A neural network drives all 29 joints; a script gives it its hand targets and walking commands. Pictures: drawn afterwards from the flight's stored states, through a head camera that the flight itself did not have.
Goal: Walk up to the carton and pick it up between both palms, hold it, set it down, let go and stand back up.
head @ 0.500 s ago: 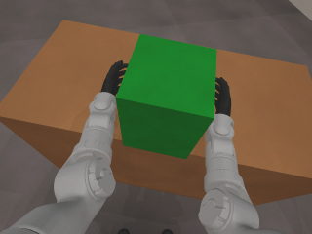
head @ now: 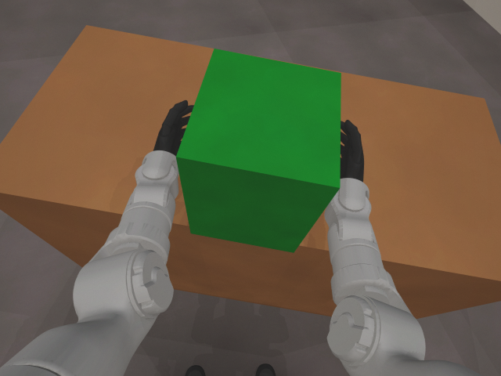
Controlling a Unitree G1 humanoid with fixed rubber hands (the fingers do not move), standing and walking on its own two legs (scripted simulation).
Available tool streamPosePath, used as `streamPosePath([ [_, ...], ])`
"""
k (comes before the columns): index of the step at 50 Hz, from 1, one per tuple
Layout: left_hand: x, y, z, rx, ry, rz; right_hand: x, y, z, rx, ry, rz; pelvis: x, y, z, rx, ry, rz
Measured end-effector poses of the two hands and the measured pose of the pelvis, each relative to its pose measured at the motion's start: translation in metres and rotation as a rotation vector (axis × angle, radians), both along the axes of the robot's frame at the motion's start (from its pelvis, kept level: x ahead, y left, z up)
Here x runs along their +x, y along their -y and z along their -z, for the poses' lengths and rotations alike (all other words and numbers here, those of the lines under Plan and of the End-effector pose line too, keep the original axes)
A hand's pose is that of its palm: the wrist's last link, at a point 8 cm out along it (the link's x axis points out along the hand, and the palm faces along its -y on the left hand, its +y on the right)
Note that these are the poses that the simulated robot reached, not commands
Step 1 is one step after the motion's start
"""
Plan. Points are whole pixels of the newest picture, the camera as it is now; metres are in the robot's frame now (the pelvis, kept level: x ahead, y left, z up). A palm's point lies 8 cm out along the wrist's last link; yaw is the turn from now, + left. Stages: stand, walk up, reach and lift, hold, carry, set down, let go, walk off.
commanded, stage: set down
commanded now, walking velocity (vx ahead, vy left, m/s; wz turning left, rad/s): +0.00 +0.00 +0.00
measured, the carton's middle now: (258, 161) +0.44 -0.03 +0.02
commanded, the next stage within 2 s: let go in 1.14 s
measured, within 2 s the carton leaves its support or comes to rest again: neither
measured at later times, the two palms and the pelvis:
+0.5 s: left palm (134, 133) +0.46 +0.16 +0.07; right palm (358, 161) +0.40 -0.18 +0.08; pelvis -0.01 +0.00 -0.01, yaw -1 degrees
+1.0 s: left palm (90, 71) +0.46 +0.19 +0.19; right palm (396, 105) +0.41 -0.18 +0.19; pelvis -0.02 +0.00 -0.01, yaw +1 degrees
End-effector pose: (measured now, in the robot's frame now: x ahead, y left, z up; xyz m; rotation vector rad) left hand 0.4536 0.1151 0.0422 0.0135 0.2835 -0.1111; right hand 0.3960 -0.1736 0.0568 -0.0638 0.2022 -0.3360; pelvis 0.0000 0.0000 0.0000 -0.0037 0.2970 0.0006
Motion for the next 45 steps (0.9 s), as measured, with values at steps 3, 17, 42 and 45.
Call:
streamPosePath([
  [3,0.002,-0.004,0.009,0.009,-0.026,-0.006,0.006,0.000,0.004,0.025,-0.018,-0.008,0.002,-0.001,0.002,0.001,-0.033,0.017],
  [17,0.007,-0.039,0.002,0.030,0.008,-0.059,0.010,0.002,0.006,0.063,-0.056,-0.018,0.004,-0.004,0.007,-0.011,-0.096,0.022],
  [42,0.005,-0.071,-0.107,-0.003,0.049,-0.086,0.009,0.020,-0.105,0.083,-0.045,-0.021,-0.027,-0.002,0.010,-0.025,0.022,-0.013],
  [45,0.006,-0.072,-0.124,-0.007,0.065,-0.082,0.011,0.016,-0.119,0.082,-0.037,-0.028,-0.026,0.000,0.009,-0.026,0.028,-0.019],
])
